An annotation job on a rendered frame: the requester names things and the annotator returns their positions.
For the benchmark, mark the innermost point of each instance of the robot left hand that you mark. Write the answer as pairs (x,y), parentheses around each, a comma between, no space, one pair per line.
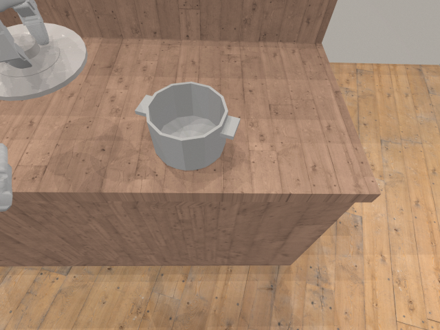
(30,16)

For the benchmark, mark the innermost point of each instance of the table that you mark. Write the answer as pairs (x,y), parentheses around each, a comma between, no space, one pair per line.
(88,188)

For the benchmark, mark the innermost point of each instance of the knob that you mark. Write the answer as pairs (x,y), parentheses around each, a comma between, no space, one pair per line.
(28,43)

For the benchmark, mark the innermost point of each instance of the lid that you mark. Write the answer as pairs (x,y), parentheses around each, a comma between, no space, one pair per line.
(55,66)

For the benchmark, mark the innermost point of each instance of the pot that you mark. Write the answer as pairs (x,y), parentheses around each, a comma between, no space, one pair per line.
(188,123)

